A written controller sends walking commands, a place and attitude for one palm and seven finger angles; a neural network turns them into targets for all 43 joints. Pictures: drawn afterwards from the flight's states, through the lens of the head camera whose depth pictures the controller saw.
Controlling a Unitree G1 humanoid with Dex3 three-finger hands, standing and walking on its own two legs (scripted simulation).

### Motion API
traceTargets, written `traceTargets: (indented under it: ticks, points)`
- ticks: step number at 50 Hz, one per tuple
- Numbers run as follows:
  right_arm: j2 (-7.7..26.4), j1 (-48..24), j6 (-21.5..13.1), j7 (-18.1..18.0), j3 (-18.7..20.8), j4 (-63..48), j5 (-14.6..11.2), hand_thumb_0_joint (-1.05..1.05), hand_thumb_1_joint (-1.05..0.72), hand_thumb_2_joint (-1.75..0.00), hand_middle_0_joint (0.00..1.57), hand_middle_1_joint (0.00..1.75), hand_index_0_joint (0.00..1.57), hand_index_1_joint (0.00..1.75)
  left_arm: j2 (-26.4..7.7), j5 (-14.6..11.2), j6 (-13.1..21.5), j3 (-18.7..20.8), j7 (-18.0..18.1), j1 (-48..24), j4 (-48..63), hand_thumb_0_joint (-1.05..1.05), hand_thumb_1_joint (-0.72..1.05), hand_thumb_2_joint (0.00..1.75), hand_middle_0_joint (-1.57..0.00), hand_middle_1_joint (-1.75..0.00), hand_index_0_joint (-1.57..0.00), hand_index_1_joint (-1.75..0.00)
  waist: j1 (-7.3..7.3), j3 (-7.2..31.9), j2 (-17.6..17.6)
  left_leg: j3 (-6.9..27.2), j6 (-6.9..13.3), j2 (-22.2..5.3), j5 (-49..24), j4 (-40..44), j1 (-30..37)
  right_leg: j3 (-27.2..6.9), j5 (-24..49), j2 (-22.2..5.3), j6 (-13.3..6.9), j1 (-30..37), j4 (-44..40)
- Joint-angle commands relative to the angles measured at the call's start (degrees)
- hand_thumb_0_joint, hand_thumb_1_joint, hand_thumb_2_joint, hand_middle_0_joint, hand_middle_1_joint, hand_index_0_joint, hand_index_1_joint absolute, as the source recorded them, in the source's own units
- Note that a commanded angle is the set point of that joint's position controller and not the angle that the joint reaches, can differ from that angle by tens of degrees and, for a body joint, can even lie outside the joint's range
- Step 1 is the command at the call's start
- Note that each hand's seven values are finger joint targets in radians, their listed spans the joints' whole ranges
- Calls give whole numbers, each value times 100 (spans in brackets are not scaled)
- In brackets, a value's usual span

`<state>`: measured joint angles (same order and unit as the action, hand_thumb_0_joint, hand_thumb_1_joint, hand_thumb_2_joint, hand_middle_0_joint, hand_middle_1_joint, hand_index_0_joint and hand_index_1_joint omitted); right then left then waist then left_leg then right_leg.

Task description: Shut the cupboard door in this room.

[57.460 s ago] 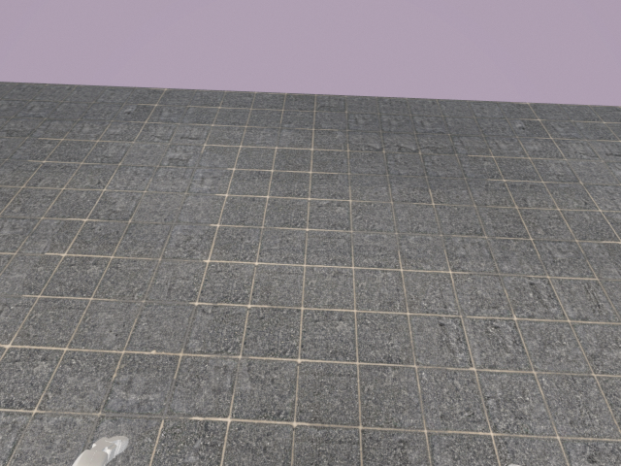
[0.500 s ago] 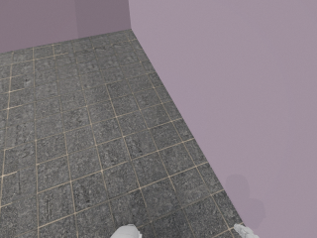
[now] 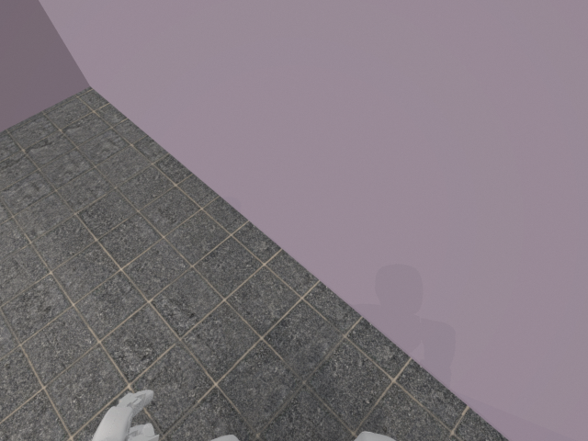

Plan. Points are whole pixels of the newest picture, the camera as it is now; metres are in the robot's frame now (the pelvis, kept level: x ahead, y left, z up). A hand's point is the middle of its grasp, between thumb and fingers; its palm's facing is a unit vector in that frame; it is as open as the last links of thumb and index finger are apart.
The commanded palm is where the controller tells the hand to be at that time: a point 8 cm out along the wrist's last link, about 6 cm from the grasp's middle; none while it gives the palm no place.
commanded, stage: walk to a spot facing it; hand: left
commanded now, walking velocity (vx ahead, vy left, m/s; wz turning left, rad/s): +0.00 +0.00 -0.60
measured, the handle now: out of the picture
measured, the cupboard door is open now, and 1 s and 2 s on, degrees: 0 0 0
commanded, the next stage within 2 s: none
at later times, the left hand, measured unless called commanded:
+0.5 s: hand (175, 433) +0.14 +0.21 -0.16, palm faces -0.20 -0.96 -0.22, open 7.4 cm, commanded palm none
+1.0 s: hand (266, 356) +0.25 +0.07 -0.13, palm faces -0.55 -0.78 -0.29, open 7.4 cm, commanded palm none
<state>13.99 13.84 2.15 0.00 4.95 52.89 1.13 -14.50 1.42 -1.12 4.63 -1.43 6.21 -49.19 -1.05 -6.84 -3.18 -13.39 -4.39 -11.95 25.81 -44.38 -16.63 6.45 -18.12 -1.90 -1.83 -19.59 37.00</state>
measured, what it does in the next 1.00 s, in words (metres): steps on the spot, turning right: left foot, then right foot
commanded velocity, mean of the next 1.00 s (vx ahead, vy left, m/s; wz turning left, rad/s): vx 0.00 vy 0.00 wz -0.60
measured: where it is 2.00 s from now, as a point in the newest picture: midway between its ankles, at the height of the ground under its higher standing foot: outside the picture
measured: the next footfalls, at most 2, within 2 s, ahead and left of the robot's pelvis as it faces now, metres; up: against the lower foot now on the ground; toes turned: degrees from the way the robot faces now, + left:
left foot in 0.46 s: +0.11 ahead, +0.12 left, +0.00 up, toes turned -14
right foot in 0.90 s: +0.01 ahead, -0.13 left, +0.00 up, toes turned -38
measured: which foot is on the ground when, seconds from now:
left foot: up 0.00-0.44, down 0.46-0.90, up 0.92-1.00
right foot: down 0.00-0.46, up 0.48-0.88, down 0.90-1.00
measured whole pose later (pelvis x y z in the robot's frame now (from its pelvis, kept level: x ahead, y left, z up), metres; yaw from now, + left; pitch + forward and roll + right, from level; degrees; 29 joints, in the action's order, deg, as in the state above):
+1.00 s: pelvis +0.03 -0.03 +0.01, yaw -34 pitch +0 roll +1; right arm 15.4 14.1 3.8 -0.8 4.6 53.0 0.8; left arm -12.5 0.7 -1.0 3.2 -0.7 6.3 -49.4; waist -1.8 -7.4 -3.2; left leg -5.6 -4.9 -7.8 30.0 -60.6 -23.3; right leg 4.6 -18.8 -0.3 -2.8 -17.2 35.5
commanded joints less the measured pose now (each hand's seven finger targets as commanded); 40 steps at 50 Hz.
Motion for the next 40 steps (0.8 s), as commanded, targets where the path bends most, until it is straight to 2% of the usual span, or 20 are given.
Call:
traceTargets:
  ticks: [1,2,4,7,12,16,18,19,20,21,22,23,24,25,26,27,30,35,37,40]
  points:
    - [328,-406,-75,-137,-13,-785,-29,0,-90,-90,20,30,20,30,-1278,-94,88,357,245,1238,62,0,90,90,-20,-30,-20,-30,554,1366,1763,1368,-45,337,762,-2558,-2022,-2328,4534,-1897,-943,2094,-1337]
    - [439,-432,-58,-115,27,-694,-25,0,-90,-90,20,30,20,30,-1140,-104,52,325,258,803,162,0,90,90,-20,-30,-20,-30,400,1243,1487,1358,-102,279,262,-2649,-2004,-2139,3982,-1631,-818,1970,-1345]
    - [493,-285,-33,-88,25,-554,11,0,-90,-90,20,30,20,30,-925,-104,85,215,232,479,306,0,90,90,-20,-30,-20,-30,200,1113,1137,1336,-187,364,-368,-2494,-1768,-1685,3745,-1266,-643,1518,-1395]
    - [469,-152,-15,-90,6,-492,18,0,-90,-90,20,30,20,30,-953,-61,124,221,232,485,312,0,90,90,-20,-30,-20,-30,165,1098,1030,1292,-243,485,-494,-1988,-1596,-1679,3486,-1126,-649,1409,-1421]
    - [446,-505,-71,-102,-39,-655,-2,0,-90,-90,20,30,20,30,-1022,-43,104,245,194,764,235,0,90,90,-20,-30,-20,-30,310,1018,1009,1294,-228,691,-358,-1196,-1558,-2243,3032,-1107,-852,1461,-1482]
    - [421,-709,-139,-111,-64,-802,-35,0,-90,-90,20,30,20,30,-1043,-30,54,272,179,750,281,0,90,90,-20,-30,-20,-30,342,933,1105,1282,-129,893,-235,-365,-1072,-2613,2794,-1025,-897,1110,-1456]
    - [395,-630,-176,-120,-70,-825,-62,0,-90,-90,20,30,20,30,-1047,-22,34,295,187,668,302,0,90,90,-20,-30,-20,-30,290,993,1169,1286,-59,999,-219,101,-733,-2797,2783,-993,-878,1004,-1379]
    - [398,-483,-200,-134,-67,-808,-76,0,-90,-90,20,30,20,30,-1044,-27,24,299,193,599,325,0,90,90,-20,-30,-20,-30,207,1051,1130,1283,-26,1042,-364,456,-469,-2872,2773,-950,-828,911,-1288]
    - [413,-343,-227,-153,-63,-767,-85,0,-90,-90,20,30,20,30,-1010,-41,13,298,198,520,328,0,90,90,-20,-30,-20,-30,125,1102,1074,1300,5,1063,-627,1001,-64,-2926,2775,-866,-716,747,-1111]
    - [464,-42,-256,-173,-48,-693,-93,0,-90,-90,20,30,20,30,-993,-73,-6,280,191,396,351,0,90,90,-20,-30,-20,-30,-28,1254,1021,1275,56,1025,-1107,1715,595,-2801,2532,-693,-498,480,-843]
    - [721,180,-301,-195,4,-657,-79,0,-90,-90,20,30,20,30,-738,-102,-29,242,186,398,399,0,90,90,-20,-30,-20,-30,-114,1347,400,1979,277,357,-1354,2416,1414,-2439,1557,-201,-189,-292,-263]
    - [1283,238,-324,-204,106,-749,-6,0,-90,-90,20,30,20,30,-414,-164,-43,176,113,618,488,0,90,90,-20,-30,-20,-30,-112,1387,-1312,3540,889,-1225,-2077,2806,2043,-1483,-960,638,246,-1425,982]
    - [1337,196,-252,-192,117,-829,-13,0,-90,-90,20,30,20,30,-536,-80,-38,185,93,536,480,0,90,90,-20,-30,-20,-30,-122,1181,-1119,3569,1368,-1780,-2445,2841,1545,-1047,-1782,415,377,-1457,2151]
    - [1049,-118,-245,-195,42,-911,23,0,-90,-90,20,30,20,30,-626,-36,-54,222,64,564,415,0,90,90,-20,-30,-20,-30,-18,895,-689,3067,1389,-1473,-2236,2914,1053,-1095,-1458,223,440,-1370,2732]
    - [822,-400,-284,-224,-22,-947,28,0,-90,-90,20,30,20,30,-620,-4,-68,270,32,613,287,0,90,90,-20,-30,-20,-30,117,744,-874,2632,1246,-1083,-2442,2906,870,-1059,-1100,175,507,-1387,3005]
    - [725,-545,-283,-239,-54,-997,20,0,-90,-90,20,30,20,30,-610,-1,-81,269,-11,663,224,0,90,90,-20,-30,-20,-30,181,725,-771,2151,1142,-892,-2668,2757,822,-942,-907,74,524,-1397,3166]
    - [696,-267,-276,-236,-29,-865,23,0,-90,-90,20,30,20,30,-419,-46,-152,199,-58,585,232,0,90,90,-20,-30,-20,-30,97,681,-641,1443,1079,-583,-3066,2615,1054,-692,-622,18,638,-1376,3067]
    - [763,110,-271,-193,57,-673,9,0,-90,-90,20,30,20,30,-259,-51,-200,145,-84,244,364,0,90,90,-20,-30,-20,-30,-63,581,-702,1076,1133,-740,-3058,2599,1207,-378,-570,-185,692,-1255,2180]
    - [785,212,-259,-172,93,-622,25,0,-90,-90,20,30,20,30,-218,-40,-166,109,-91,58,421,0,90,90,-20,-30,-20,-30,-151,635,-817,859,1129,-802,-3503,2402,1277,-206,-631,-190,659,-989,1523]
    - [959,309,-236,-119,175,-524,42,0,-90,-90,20,30,20,30,-165,-49,-84,50,-84,-38,463,0,90,90,-20,-30,-20,-30,-202,879,-976,682,1054,-866,-4278,1904,1488,60,-750,-1,553,-504,598]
